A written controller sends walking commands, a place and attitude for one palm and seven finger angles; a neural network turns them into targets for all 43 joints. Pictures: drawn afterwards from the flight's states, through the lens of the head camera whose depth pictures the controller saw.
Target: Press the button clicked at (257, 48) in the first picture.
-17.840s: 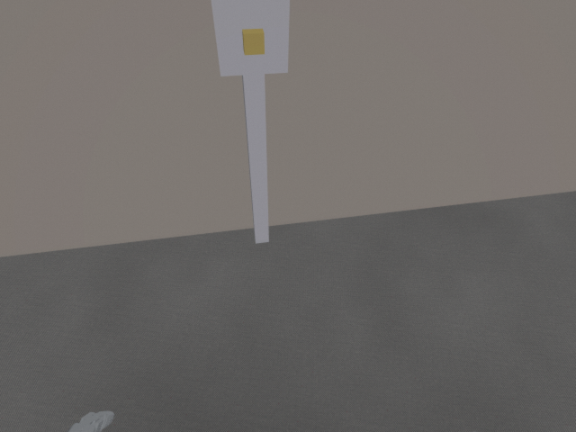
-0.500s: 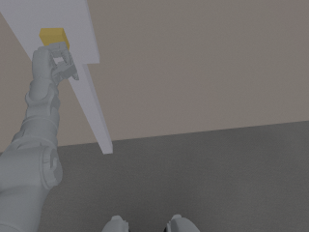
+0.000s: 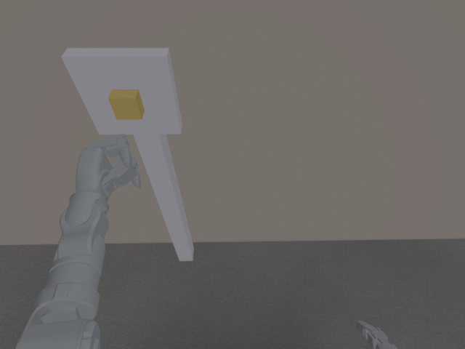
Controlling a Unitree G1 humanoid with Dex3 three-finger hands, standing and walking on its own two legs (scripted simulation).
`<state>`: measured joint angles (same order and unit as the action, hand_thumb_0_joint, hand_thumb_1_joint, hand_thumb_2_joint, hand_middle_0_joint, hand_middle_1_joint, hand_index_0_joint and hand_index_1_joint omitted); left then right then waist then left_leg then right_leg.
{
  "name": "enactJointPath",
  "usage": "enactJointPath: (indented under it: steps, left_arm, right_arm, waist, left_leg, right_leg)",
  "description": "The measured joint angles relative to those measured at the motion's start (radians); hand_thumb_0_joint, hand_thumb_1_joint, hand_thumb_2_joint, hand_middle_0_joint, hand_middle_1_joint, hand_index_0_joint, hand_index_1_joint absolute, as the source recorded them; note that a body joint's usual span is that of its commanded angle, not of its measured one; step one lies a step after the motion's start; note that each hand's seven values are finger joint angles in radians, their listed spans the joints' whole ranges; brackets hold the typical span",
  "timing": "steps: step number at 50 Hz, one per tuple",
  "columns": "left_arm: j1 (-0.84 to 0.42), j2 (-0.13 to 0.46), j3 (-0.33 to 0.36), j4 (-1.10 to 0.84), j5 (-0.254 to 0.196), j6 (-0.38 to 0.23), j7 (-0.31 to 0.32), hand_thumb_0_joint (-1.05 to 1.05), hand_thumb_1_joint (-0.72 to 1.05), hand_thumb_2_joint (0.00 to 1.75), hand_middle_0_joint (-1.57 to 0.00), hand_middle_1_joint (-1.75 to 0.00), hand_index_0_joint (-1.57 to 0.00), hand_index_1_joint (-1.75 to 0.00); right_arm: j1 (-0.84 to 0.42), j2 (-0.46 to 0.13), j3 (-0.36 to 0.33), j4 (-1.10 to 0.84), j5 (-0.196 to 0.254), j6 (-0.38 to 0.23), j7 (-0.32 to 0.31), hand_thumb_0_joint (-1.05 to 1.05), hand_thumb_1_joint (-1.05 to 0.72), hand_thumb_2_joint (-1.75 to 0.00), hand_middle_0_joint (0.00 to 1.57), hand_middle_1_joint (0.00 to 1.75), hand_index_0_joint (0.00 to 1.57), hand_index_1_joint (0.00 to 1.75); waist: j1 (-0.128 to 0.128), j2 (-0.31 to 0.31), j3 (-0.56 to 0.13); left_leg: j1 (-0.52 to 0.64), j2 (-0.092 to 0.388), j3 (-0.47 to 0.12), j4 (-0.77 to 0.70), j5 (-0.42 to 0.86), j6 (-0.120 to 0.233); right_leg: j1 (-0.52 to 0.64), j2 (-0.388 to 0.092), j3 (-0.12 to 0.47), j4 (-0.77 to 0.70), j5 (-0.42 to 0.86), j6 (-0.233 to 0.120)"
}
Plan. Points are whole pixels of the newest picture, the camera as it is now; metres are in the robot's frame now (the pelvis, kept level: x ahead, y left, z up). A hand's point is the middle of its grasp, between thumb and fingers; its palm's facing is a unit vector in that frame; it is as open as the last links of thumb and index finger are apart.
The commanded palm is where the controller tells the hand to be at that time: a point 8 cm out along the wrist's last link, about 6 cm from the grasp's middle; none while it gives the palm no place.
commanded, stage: pull the fist back off the button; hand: left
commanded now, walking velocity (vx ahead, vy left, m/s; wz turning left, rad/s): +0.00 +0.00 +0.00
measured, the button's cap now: (127, 103) +0.53 +0.22 +0.14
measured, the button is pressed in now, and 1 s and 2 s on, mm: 0 0 0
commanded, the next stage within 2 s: draw the hand back to the body in 0.14 s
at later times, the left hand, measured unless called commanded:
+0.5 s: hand (122, 181) +0.35 +0.19 +0.12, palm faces +0.04 -1.00 -0.01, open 3.1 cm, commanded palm +0.30 +0.24 +0.13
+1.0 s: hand (62, 230) +0.24 +0.23 +0.16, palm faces +0.30 -0.93 -0.23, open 3.1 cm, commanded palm +0.20 +0.27 +0.17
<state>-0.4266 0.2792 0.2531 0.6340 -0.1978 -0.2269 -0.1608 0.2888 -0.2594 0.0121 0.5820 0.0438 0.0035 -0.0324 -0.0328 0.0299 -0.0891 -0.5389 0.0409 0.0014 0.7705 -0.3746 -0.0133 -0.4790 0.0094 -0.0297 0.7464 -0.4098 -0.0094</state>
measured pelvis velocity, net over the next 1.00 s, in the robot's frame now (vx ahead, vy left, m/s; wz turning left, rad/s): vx -0.01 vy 0.01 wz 0.01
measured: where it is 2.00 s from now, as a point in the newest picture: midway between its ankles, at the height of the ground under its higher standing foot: outside the picture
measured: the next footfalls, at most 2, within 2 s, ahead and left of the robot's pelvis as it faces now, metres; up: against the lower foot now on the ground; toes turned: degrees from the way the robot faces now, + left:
none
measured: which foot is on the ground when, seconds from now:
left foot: down 0.00-1.00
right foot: down 0.00-1.00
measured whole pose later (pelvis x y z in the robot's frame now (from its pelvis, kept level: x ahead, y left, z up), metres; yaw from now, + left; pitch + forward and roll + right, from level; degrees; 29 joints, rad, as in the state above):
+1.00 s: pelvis -0.01 +0.01 +0.03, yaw +0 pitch -3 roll +0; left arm 0.17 0.28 0.16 -0.13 -0.08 -0.06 0.07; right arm 0.16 -0.22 0.06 0.60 0.01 -0.09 -0.09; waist 0.06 0.04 0.01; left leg -0.18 0.01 0.01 0.47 -0.23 0.00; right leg -0.12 -0.01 -0.02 0.46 -0.27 0.00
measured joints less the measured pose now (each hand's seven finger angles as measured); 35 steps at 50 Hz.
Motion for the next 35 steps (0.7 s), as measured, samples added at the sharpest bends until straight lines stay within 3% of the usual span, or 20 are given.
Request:
enactJointPath:
  steps: [7, 16, 24, 35]
  left_arm:
    - [0.031, -0.012, -0.043, -0.054, -0.02, 0.01, -0.023, 0.02, 0.9, 0.9, -1.3, -1.5, -1.3, -1.5]
    - [-0.002, -0.02, -0.044, -0.028, -0.005, 0.021, -0.004, 0.02, 0.9, 0.9, -1.3, -1.5, -1.3, -1.5]
    - [0.149, -0.01, -0.013, -0.186, -0.039, 0.057, -0.025, 0.02, 0.9, 0.9, -1.3, -1.49, -1.3, -1.5]
    - [0.337, -0.01, -0.019, -0.441, -0.08, 0.153, -0.048, 0.02, 0.9, 0.9, -1.3, -1.5, -1.3, -1.5]
  right_arm:
    - [-0.036, -0.006, 0.001, 0.003, 0.004, -0.017, -0.013, 0.01, -0.9, -0.9, 0.2, 0.3, 0.2, 0.3]
    - [-0.04, 0.008, 0.018, 0.012, -0.002, -0.018, -0.013, 0.01, -0.9, -0.9, 0.2, 0.3, 0.2, 0.3]
    - [0.013, 0.011, 0.021, 0.006, 0.008, -0.018, -0.015, 0.02, -0.9, -0.9, 0.2, 0.3, 0.2, 0.3]
    - [-0.023, 0.0, 0.021, 0.011, 0.02, -0.077, -0.043, 0.02, -0.9, -0.9, 0.2, 0.3, 0.2, 0.3]
  waist:
    - [0.02, 0.003, 0.005]
    - [0.009, 0.002, 0.011]
    - [0.01, 0.014, 0.01]
    - [0.045, 0.019, 0.023]
  left_leg:
    - [0.019, -0.009, -0.016, -0.007, 0.007, -0.003]
    - [0.019, -0.011, -0.011, -0.01, 0.018, -0.003]
    - [0.086, -0.007, 0.015, -0.058, 0.031, 0.001]
    - [0.166, -0.017, 0.007, -0.109, 0.057, 0.006]
  right_leg:
    - [0.024, -0.008, -0.016, -0.004, -0.002, -0.002]
    - [0.018, -0.01, -0.011, 0.004, 0.005, -0.003]
    - [0.07, -0.006, 0.014, -0.036, 0.024, 0.001]
    - [0.158, -0.015, 0.006, -0.093, 0.049, 0.006]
